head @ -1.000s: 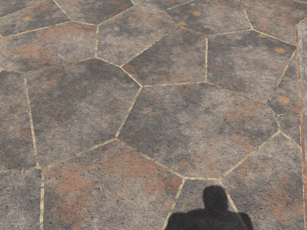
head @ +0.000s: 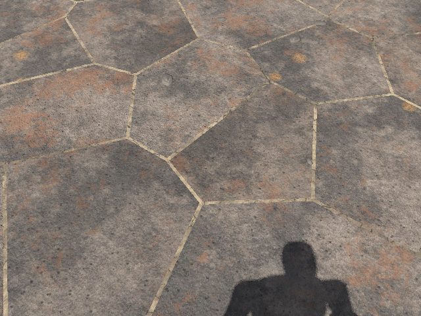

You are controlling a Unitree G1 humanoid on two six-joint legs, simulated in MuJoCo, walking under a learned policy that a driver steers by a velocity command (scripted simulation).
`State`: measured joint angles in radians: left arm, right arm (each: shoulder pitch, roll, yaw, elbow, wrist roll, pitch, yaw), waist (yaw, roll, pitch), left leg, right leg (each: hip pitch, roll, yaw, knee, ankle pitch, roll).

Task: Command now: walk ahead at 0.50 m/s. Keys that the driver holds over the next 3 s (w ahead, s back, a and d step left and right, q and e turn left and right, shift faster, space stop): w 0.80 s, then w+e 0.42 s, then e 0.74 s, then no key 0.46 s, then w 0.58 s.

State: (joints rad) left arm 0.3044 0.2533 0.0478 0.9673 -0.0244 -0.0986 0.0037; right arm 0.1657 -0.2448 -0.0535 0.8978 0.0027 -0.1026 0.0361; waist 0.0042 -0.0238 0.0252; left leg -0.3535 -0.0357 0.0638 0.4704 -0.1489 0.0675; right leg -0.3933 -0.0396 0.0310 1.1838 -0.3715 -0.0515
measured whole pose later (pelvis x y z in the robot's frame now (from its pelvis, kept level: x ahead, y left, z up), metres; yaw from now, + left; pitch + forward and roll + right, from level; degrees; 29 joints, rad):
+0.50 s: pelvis +0.27 -0.06 -0.01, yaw +0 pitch +2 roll +1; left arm 0.04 0.23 0.06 0.84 -0.01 -0.11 -0.03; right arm 0.37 -0.25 -0.05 1.03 0.02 -0.07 0.00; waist -0.04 0.01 0.04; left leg -0.16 0.00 -0.02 0.90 -0.47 0.02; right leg -0.48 0.00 -0.06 0.57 -0.13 -0.06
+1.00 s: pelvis +0.55 -0.02 -0.01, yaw -3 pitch +3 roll -2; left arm 0.43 0.24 0.07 1.02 -0.02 -0.06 0.01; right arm -0.01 -0.23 -0.05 0.85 0.01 -0.11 0.03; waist 0.08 0.02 0.01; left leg -0.48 0.04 0.00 0.48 -0.04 0.05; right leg 0.03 0.01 0.01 0.39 -0.44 0.00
